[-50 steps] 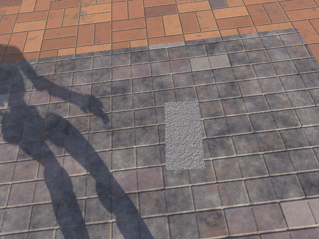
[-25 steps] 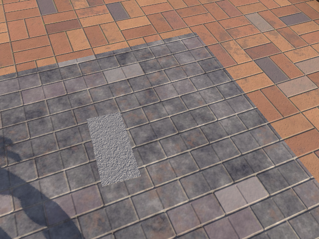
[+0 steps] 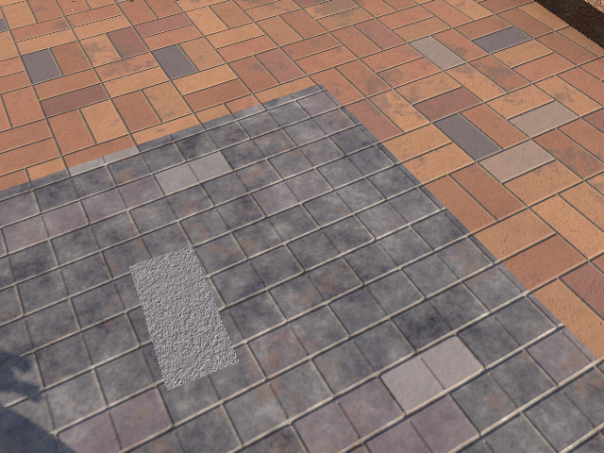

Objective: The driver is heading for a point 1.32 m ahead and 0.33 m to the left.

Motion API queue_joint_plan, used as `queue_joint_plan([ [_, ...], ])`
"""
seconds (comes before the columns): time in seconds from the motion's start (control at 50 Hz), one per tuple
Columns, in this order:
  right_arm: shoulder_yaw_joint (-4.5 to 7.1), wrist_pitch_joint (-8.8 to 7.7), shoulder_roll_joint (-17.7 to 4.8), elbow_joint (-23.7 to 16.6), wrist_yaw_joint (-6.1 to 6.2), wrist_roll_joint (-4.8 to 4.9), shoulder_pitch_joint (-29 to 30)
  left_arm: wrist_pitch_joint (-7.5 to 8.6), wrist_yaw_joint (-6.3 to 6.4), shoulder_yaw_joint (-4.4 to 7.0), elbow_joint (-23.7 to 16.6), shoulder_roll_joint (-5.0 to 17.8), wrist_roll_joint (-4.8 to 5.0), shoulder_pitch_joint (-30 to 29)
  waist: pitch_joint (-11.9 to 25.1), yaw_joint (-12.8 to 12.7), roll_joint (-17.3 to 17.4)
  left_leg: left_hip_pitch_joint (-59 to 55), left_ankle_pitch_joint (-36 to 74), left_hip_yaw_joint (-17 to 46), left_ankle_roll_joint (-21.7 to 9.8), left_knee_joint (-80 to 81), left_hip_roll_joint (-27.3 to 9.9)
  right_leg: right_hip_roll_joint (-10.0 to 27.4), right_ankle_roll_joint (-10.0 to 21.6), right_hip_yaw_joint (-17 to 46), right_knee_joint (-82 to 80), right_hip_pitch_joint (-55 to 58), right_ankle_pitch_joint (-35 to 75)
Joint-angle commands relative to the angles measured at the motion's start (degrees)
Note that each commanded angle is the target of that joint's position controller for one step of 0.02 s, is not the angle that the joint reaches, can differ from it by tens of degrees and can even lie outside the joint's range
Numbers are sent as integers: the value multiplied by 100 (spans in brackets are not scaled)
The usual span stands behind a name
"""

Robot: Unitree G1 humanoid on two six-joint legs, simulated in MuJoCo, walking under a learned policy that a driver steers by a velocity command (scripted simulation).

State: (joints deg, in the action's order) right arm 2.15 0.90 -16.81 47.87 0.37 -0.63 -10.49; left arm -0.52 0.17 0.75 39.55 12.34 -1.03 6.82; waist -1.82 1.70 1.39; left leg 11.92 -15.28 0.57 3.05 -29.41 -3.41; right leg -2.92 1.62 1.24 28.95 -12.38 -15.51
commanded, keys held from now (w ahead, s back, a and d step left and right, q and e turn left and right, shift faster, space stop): no key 0.34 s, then w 0.66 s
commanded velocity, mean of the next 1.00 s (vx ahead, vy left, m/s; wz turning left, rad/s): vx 0.22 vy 0.00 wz -0.02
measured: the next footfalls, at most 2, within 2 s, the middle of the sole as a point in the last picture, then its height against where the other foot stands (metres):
right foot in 1.00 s outside the picture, level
left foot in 1.44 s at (257, 440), level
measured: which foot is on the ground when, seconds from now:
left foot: down 0.00-1.00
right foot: down 0.00-0.58, up 0.60-0.98, down 1.00-1.00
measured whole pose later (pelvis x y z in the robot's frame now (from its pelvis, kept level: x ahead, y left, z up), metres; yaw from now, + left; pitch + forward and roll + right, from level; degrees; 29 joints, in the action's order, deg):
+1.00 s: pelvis +0.22 +0.00 -0.02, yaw +1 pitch +2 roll +0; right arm 2.1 -3.2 -14.3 58.9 1.0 0.6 -29.7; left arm 5.3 -2.6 1.6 44.0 13.8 1.5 -4.6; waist -2.6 5.1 -0.2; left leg -10.5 -26.5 -0.3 0.6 -16.2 -1.7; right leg -0.4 4.4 -2.5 29.4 -28.6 -2.1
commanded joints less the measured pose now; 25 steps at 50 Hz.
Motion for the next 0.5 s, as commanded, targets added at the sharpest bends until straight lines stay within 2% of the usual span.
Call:
queue_joint_plan([
  [0.02,162,-89,-753,-236,0,49,79,39,18,239,-197,870,-45,45,116,-141,80,78,712,143,-273,507,-131,529,113,593,-663,121,234],
  [0.04,120,-111,-618,-181,3,9,81,33,33,254,-186,868,-13,-57,69,-128,77,122,605,167,-247,596,-126,510,110,547,-591,128,259],
  [0.06,116,-136,-611,-138,19,-24,106,25,62,247,-154,808,6,-81,116,-138,113,98,683,179,-204,646,-115,537,127,543,-554,167,432],
  [0.12,82,-199,-539,-2,60,-3,-6,-1,89,260,-7,775,16,0,219,-106,58,-54,788,138,-150,623,-91,500,120,489,-517,208,798],
  [0.34,42,-160,-504,383,164,17,-101,49,127,287,719,784,58,218,129,-67,-200,-145,681,65,-186,634,-4,454,26,406,-575,176,987],
  [0.36,37,-148,-471,457,171,28,-196,41,141,293,824,797,71,324,240,-71,-236,-164,157,-38,-206,596,89,399,51,362,-608,218,386],
  [0.4,55,-136,-471,476,195,97,-183,13,170,358,928,962,139,448,-55,-142,-354,279,-1381,-205,-351,292,284,381,253,482,-710,-104,-1832],
  [0.44,33,-237,-370,365,196,122,-34,93,165,380,965,1051,176,617,-509,-247,-627,896,-1872,-218,-457,-132,328,799,569,1155,-1116,-382,-2982],
  [0.48,4,-420,-181,297,126,182,19,229,126,434,1105,1235,208,937,-539,-297,-1161,1229,-1201,-359,-521,-895,419,1527,1014,2292,-1690,-122,-3331],
  [0.5,18,-497,-212,284,83,204,34,274,118,442,1116,1257,223,930,-579,-284,-1201,1166,-1099,-210,-629,-1026,312,1723,1150,2603,-1813,-246,-3200],
])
